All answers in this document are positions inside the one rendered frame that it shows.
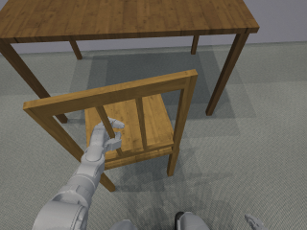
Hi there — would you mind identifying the left robot hand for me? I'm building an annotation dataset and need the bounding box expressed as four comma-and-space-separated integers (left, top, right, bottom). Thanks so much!
88, 116, 125, 152

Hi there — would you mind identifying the robot left thigh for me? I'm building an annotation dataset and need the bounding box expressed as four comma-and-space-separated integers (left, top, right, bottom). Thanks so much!
109, 220, 138, 230

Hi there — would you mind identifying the robot right shin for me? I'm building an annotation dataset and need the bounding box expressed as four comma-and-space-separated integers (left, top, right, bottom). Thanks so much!
181, 212, 193, 217

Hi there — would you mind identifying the robot left upper arm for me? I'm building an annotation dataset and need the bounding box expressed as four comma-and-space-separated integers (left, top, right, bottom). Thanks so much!
34, 200, 88, 230

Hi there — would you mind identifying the robot left forearm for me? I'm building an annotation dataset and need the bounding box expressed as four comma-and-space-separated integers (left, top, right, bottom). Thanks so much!
31, 145, 106, 230

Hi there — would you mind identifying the chair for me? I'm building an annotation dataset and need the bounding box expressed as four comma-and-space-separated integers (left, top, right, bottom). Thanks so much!
22, 69, 198, 192

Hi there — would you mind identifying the right robot hand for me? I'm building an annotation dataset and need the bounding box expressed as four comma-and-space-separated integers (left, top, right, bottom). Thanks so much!
245, 214, 269, 230

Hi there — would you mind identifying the table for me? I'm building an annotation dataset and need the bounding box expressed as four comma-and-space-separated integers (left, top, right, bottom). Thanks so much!
0, 0, 260, 124

